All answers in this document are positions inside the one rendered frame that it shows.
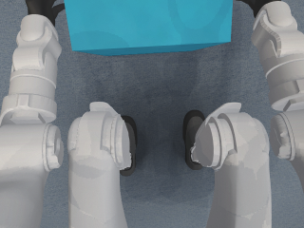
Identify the robot left hand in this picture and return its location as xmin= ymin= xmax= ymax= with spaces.
xmin=25 ymin=0 xmax=66 ymax=27

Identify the left robot upper arm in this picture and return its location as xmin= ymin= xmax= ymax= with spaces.
xmin=0 ymin=123 xmax=65 ymax=228

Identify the right robot upper arm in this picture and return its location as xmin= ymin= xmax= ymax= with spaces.
xmin=269 ymin=109 xmax=304 ymax=194

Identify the left robot foot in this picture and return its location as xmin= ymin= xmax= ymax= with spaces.
xmin=120 ymin=115 xmax=138 ymax=177

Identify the carton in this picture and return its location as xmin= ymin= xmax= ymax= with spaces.
xmin=64 ymin=0 xmax=233 ymax=56

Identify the robot left forearm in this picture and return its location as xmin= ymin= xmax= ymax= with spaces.
xmin=0 ymin=14 xmax=62 ymax=127

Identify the robot right forearm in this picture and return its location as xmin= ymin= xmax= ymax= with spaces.
xmin=251 ymin=1 xmax=304 ymax=112

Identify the left robot thigh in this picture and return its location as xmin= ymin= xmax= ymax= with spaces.
xmin=67 ymin=111 xmax=129 ymax=228

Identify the robot right hand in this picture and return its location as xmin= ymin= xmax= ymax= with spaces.
xmin=236 ymin=0 xmax=281 ymax=18

